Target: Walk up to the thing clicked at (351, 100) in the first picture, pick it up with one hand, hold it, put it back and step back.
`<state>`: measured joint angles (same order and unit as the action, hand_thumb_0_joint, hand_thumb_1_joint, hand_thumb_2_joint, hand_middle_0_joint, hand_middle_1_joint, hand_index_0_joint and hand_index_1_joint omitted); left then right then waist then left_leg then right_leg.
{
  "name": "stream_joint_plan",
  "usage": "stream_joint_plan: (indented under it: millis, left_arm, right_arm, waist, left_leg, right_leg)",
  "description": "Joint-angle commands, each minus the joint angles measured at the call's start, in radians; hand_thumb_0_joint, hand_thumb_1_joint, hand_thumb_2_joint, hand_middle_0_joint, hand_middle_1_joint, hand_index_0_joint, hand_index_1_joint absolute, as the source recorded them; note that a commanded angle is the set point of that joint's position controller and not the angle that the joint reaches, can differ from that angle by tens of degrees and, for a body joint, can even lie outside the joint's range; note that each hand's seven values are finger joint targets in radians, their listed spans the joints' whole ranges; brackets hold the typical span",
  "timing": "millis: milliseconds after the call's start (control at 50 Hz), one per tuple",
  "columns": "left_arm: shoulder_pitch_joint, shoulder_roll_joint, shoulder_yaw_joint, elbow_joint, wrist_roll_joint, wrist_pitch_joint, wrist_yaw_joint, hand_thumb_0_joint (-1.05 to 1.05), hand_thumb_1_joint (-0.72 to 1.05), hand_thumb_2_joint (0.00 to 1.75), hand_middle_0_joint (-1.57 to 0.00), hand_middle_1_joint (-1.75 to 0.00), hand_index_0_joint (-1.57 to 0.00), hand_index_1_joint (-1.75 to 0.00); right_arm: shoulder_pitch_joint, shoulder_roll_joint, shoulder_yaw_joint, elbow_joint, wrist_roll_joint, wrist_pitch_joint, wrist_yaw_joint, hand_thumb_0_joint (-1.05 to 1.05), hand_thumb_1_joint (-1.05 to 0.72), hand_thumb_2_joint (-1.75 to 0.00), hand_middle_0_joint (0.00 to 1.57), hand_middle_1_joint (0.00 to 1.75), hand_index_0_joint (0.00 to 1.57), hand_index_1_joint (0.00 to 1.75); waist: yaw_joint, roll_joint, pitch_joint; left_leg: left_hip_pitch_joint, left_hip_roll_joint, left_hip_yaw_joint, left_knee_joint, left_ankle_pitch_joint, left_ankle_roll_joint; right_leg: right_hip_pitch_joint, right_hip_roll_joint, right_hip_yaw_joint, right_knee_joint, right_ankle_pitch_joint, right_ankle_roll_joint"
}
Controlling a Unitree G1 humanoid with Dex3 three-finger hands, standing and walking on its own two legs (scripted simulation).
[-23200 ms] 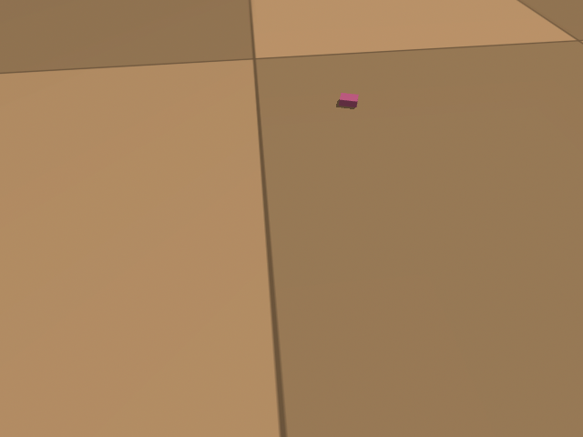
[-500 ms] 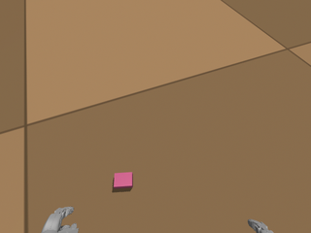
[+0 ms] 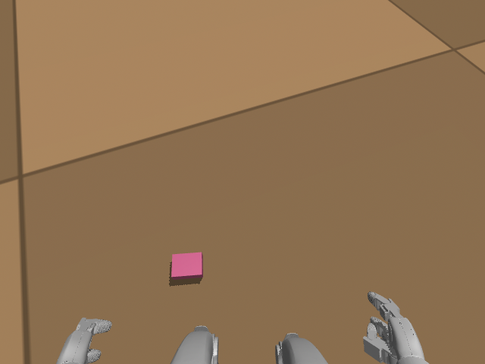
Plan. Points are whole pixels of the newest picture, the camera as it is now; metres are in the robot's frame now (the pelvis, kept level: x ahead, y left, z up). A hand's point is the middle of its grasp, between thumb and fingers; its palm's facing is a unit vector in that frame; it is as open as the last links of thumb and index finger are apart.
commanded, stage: rise first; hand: left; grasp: from above
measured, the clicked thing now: (187, 265) +0.46 +0.21 -0.68
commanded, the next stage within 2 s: none
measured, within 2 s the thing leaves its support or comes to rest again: neither
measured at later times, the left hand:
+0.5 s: hand (127, 331) +0.20 +0.27 -0.28, palm faces -0.40 -0.61 -0.68, open 14.2 cm
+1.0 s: hand (152, 289) +0.32 +0.27 -0.45, palm faces -0.47 -0.13 -0.87, open 14.0 cm
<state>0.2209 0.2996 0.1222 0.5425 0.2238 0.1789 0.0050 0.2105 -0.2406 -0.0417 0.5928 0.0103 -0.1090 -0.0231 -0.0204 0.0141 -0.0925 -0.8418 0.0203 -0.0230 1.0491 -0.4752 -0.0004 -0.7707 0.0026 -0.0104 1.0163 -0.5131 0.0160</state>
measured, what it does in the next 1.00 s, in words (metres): lowers itself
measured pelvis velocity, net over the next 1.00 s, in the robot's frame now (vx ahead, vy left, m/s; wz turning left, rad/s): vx -0.10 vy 0.00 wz -0.10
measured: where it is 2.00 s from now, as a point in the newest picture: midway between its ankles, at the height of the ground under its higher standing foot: outside the picture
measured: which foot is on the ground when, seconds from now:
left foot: down 0.00-1.00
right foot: down 0.00-1.00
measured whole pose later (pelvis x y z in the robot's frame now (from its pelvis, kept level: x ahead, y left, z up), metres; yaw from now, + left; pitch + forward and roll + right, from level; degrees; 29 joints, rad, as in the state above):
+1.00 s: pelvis -0.10 +0.00 -0.30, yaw -6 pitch +34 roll -6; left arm -0.68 0.62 0.10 1.13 1.06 -0.19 0.24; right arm 0.14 -0.26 -0.04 0.75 -0.06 -0.05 0.07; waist -0.09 0.01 -0.11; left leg -2.13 0.03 -0.11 2.15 -0.62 -0.01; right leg -2.03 0.04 -0.06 2.12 -0.68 0.02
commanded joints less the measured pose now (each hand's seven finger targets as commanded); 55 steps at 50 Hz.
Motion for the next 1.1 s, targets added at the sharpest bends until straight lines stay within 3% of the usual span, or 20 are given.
stream_joint_plan:
  millis: [0,80,120,200,300,340,520,540,560,640,700,760,780,840,900,940,980,1000,1060,1080]
  left_arm:
    - [0.058,0.189,0.067,-0.200,0.030,0.009,0.029,0.00,-0.55,0.99,-0.06,-1.04,-0.05,-1.04]
    - [0.085,0.173,0.051,-0.250,0.049,0.026,0.035,0.00,-0.55,0.97,-0.07,-1.05,-0.07,-1.05]
    - [0.033,0.183,0.040,-0.285,0.065,0.020,0.038,0.00,-0.56,0.97,-0.07,-1.05,-0.07,-1.05]
    - [-0.014,0.185,0.030,-0.217,0.122,-0.013,0.046,0.00,-0.58,0.98,-0.08,-1.04,-0.07,-1.05]
    - [-0.140,0.213,0.032,-0.120,0.229,-0.097,0.065,0.00,-0.59,0.99,-0.07,-1.04,-0.06,-1.05]
    - [-0.212,0.235,0.021,-0.119,0.287,-0.133,0.081,0.00,-0.58,0.99,-0.08,-1.04,-0.07,-1.05]
    - [-0.496,0.345,0.030,0.026,0.475,-0.211,0.154,0.00,-0.57,1.02,-0.08,-1.05,-0.07,-1.06]
    - [-0.565,0.383,0.049,0.026,0.494,-0.219,0.163,0.00,-0.57,1.02,-0.08,-1.05,-0.07,-1.07]
    - [-0.574,0.366,0.037,0.079,0.507,-0.221,0.165,0.00,-0.56,1.01,-0.07,-1.07,-0.07,-1.07]
    - [-0.767,0.448,0.043,0.200,0.595,-0.262,0.175,0.00,-0.51,0.98,-0.10,-1.03,-0.10,-1.04]
    - [-0.887,0.455,0.017,0.277,0.649,-0.300,0.184,0.00,-0.50,0.99,-0.11,-1.02,-0.10,-1.02]
    - [-0.955,0.525,0.041,0.345,0.712,-0.331,0.205,0.00,-0.50,1.00,-0.08,-1.04,-0.08,-1.04]
    - [-1.022,0.578,0.056,0.312,0.735,-0.344,0.218,0.00,-0.52,1.01,-0.07,-1.05,-0.07,-1.05]
    - [-1.056,0.581,0.045,0.415,0.790,-0.357,0.249,0.00,-0.53,1.02,-0.06,-1.05,-0.06,-1.05]
    - [-1.152,0.620,0.046,0.419,0.837,-0.373,0.276,0.00,-0.55,1.04,-0.06,-1.03,-0.05,-1.03]
    - [-1.147,0.632,0.042,0.517,0.858,-0.371,0.287,0.00,-0.54,1.02,-0.06,-1.03,-0.06,-1.02]
    - [-1.281,0.662,0.040,0.414,0.882,-0.394,0.302,0.00,-0.55,1.03,-0.06,-1.02,-0.06,-1.02]
    - [-1.245,0.665,0.033,0.505,0.898,-0.391,0.304,0.00,-0.56,1.03,-0.06,-1.02,-0.05,-1.02]
    - [-1.263,0.638,0.005,0.559,0.930,-0.398,0.318,0.00,-0.57,1.05,-0.06,-1.00,-0.05,-1.01]
    - [-1.276,0.663,0.017,0.567,0.941,-0.402,0.326,0.00,-0.56,1.04,-0.06,-1.00,-0.05,-1.00]
  right_arm:
    - [0.026,-0.143,-0.053,-0.137,-0.001,-0.051,-0.013,0.00,-0.87,-0.89,0.20,0.30,0.20,0.30]
    - [0.008,-0.138,-0.049,-0.172,-0.001,-0.062,-0.015,0.00,-0.89,-0.90,0.20,0.30,0.20,0.30]
    - [0.003,-0.142,-0.047,-0.179,-0.003,-0.070,-0.013,0.00,-0.90,-0.90,0.20,0.30,0.20,0.30]
    - [-0.013,-0.143,-0.043,-0.175,-0.006,-0.086,-0.002,0.00,-0.91,-0.90,0.20,0.30,0.20,0.30]
    - [-0.028,-0.165,-0.052,-0.139,-0.007,-0.102,0.028,0.00,-0.89,-0.90,0.20,0.30,0.20,0.30]
    - [-0.047,-0.176,-0.059,-0.137,-0.004,-0.109,0.037,0.00,-0.90,-0.90,0.20,0.30,0.20,0.30]
    - [-0.042,-0.207,-0.082,-0.038,-0.005,-0.091,0.057,0.00,-0.89,-0.90,0.20,0.30,0.20,0.30]
    - [-0.035,-0.209,-0.084,-0.033,-0.009,-0.086,0.059,0.00,-0.89,-0.90,0.20,0.30,0.20,0.30]
    - [-0.035,-0.206,-0.082,-0.027,-0.012,-0.080,0.063,0.00,-0.89,-0.90,0.20,0.30,0.20,0.30]
    - [-0.009,-0.203,-0.082,0.010,-0.023,-0.056,0.075,0.00,-0.88,-0.90,0.20,0.30,0.20,0.30]
    - [0.004,-0.205,-0.086,0.025,-0.032,-0.044,0.080,0.00,-0.87,-0.89,0.20,0.30,0.20,0.30]
    - [0.023,-0.216,-0.083,0.047,-0.041,-0.025,0.082,0.00,-0.86,-0.89,0.20,0.30,0.20,0.30]
    - [0.022,-0.217,-0.082,0.042,-0.043,-0.017,0.082,0.00,-0.86,-0.89,0.20,0.30,0.20,0.30]
    - [0.032,-0.217,-0.074,0.060,-0.052,0.011,0.083,0.00,-0.87,-0.89,0.20,0.30,0.20,0.30]
    - [0.048,-0.218,-0.070,0.077,-0.064,0.032,0.084,0.00,-0.88,-0.90,0.20,0.30,0.20,0.30]
    - [0.077,-0.225,-0.067,0.115,-0.073,0.045,0.086,0.00,-0.88,-0.90,0.20,0.30,0.20,0.30]
    - [0.052,-0.224,-0.064,0.090,-0.079,0.049,0.086,0.00,-0.89,-0.90,0.20,0.30,0.20,0.30]
    - [0.062,-0.228,-0.062,0.115,-0.082,0.052,0.086,0.00,-0.89,-0.90,0.20,0.30,0.20,0.30]
    - [0.083,-0.234,-0.056,0.132,-0.089,0.062,0.090,0.00,-0.89,-0.90,0.20,0.30,0.20,0.30]
    - [0.081,-0.234,-0.054,0.135,-0.094,0.063,0.090,0.00,-0.89,-0.90,0.20,0.30,0.20,0.30]
  waist:
    - [-0.008,0.036,-0.258]
    - [-0.009,0.039,-0.267]
    - [-0.020,0.061,-0.283]
    - [-0.027,0.059,-0.288]
    - [-0.020,0.075,-0.337]
    - [-0.014,0.093,-0.407]
    - [-0.003,0.103,-0.619]
    - [-0.004,0.098,-0.646]
    - [-0.013,0.056,-0.645]
    - [-0.009,0.004,-0.665]
    - [-0.025,0.020,-0.672]
    - [-0.024,0.035,-0.675]
    - [-0.014,0.063,-0.706]
    - [-0.038,0.068,-0.675]
    - [-0.043,0.118,-0.694]
    - [-0.073,0.103,-0.646]
    - [-0.067,0.173,-0.687]
    - [-0.074,0.177,-0.654]
    - [-0.102,0.173,-0.628]
    - [-0.100,0.169,-0.622]
  left_leg:
    - [0.178,-0.003,0.005,-0.089,0.281,0.013]
    - [0.132,-0.005,0.007,-0.038,0.290,0.016]
    - [0.114,0.001,-0.005,-0.006,0.312,0.013]
    - [0.014,-0.002,-0.013,0.089,0.279,0.016]
    - [-0.142,-0.005,-0.034,0.219,0.186,0.008]
    - [-0.169,-0.006,-0.037,0.275,0.180,0.006]
    - [-0.335,-0.004,-0.034,0.514,0.208,0.013]
    - [-0.385,-0.007,-0.022,0.552,0.193,0.018]
    - [-0.437,-0.009,-0.019,0.582,0.165,0.025]
    - [-0.612,-0.014,0.008,0.697,0.085,0.038]
    - [-0.659,-0.010,0.007,0.738,0.001,0.028]
    - [-0.705,-0.010,-0.002,0.771,-0.050,0.025]
    - [-0.713,-0.011,0.001,0.784,-0.060,0.023]
    - [-0.767,-0.011,-0.001,0.822,-0.095,0.026]
    - [-0.771,-0.011,0.001,0.858,-0.100,0.025]
    - [-0.806,-0.010,-0.010,0.875,-0.146,0.029]
    - [-0.783,-0.012,-0.015,0.883,-0.151,0.023]
    - [-0.790,-0.010,-0.020,0.888,-0.171,0.022]
    - [-0.817,-0.011,-0.031,0.915,-0.165,0.023]
    - [-0.828,-0.011,-0.035,0.919,-0.170,0.024]
  right_leg:
    - [0.037,0.016,-0.020,-0.083,0.261,-0.032]
    - [-0.007,0.015,-0.021,-0.041,0.269,-0.032]
    - [-0.059,0.018,-0.022,0.002,0.273,-0.035]
    - [-0.175,0.021,-0.026,0.102,0.240,-0.039]
    - [-0.378,0.022,-0.029,0.275,0.148,-0.046]
    - [-0.447,0.021,-0.026,0.341,0.147,-0.046]
    - [-0.669,0.031,-0.032,0.551,0.158,-0.051]
    - [-0.666,0.033,-0.028,0.561,0.161,-0.048]
    - [-0.675,0.036,-0.029,0.570,0.145,-0.045]
    - [-0.698,0.040,-0.021,0.620,0.097,-0.038]
    - [-0.774,0.044,-0.034,0.662,0.011,-0.043]
    - [-0.839,0.047,-0.050,0.712,-0.047,-0.048]
    - [-0.842,0.048,-0.050,0.729,-0.062,-0.050]
    - [-0.908,0.054,-0.062,0.767,-0.100,-0.050]
    - [-0.952,0.056,-0.070,0.803,-0.100,-0.054]
    - [-1.000,0.057,-0.081,0.818,-0.147,-0.053]
    - [-1.037,0.053,-0.089,0.854,-0.141,-0.060]
    - [-1.066,0.056,-0.095,0.864,-0.160,-0.061]
    - [-1.107,0.054,-0.111,0.900,-0.137,-0.061]
    - [-1.115,0.053,-0.114,0.908,-0.141,-0.061]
